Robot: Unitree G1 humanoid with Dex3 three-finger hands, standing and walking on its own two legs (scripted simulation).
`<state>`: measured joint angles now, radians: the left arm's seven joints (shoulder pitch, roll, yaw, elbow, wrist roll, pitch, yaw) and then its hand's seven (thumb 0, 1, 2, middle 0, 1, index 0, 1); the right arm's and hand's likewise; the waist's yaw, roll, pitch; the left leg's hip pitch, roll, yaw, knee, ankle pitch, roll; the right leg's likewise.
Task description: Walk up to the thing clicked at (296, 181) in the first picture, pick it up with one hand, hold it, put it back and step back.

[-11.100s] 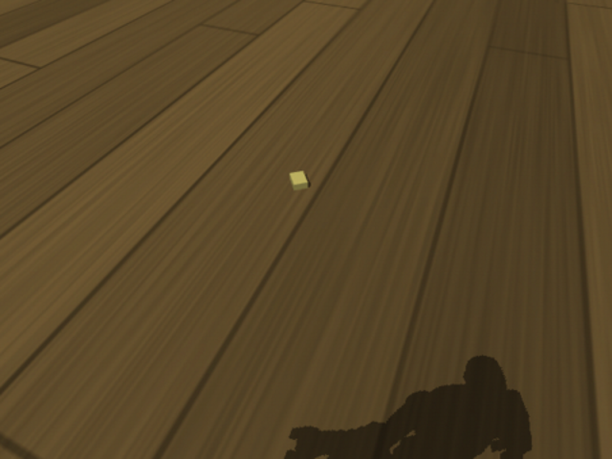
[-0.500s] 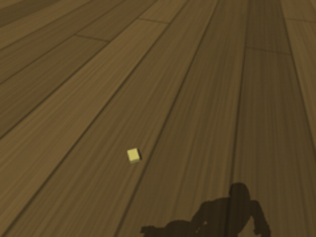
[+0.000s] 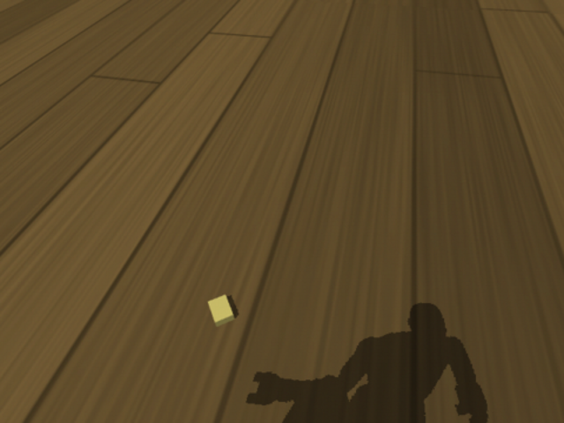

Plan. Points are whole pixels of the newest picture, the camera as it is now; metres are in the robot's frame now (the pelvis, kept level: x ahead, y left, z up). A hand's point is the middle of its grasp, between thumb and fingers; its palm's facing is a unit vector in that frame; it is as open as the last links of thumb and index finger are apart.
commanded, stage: walk up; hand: left
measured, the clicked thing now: (221, 310) +0.66 +0.23 -0.74
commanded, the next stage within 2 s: stand in 1.80 s
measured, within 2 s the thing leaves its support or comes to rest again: neither
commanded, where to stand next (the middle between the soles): +0.23 +0.00 m, yaw -1 degrees
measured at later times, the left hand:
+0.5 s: hand out of the picture +0.18 +0.28 -0.15, palm faces -0.06 -0.94 -0.34, open 7.4 cm
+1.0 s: hand (137, 356) +0.28 +0.25 -0.12, palm faces -0.02 -0.94 -0.35, open 7.4 cm
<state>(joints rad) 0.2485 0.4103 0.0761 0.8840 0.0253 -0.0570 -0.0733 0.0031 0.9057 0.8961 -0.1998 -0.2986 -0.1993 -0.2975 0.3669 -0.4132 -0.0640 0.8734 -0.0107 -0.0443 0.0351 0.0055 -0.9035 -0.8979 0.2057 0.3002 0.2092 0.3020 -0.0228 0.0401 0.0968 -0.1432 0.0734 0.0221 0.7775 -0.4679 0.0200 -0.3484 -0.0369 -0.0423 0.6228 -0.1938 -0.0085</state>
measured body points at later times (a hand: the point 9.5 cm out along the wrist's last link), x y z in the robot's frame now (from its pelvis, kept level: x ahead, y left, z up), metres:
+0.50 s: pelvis +0.13 +0.02 +0.01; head +0.16 +0.04 +0.45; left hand +0.19 +0.33 -0.13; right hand +0.20 -0.30 -0.09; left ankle +0.19 +0.13 -0.72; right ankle +0.13 -0.12 -0.69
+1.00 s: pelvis +0.17 +0.00 +0.02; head +0.18 -0.01 +0.47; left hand +0.28 +0.30 -0.10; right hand +0.26 -0.30 -0.11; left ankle +0.19 +0.13 -0.72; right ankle +0.16 -0.13 -0.72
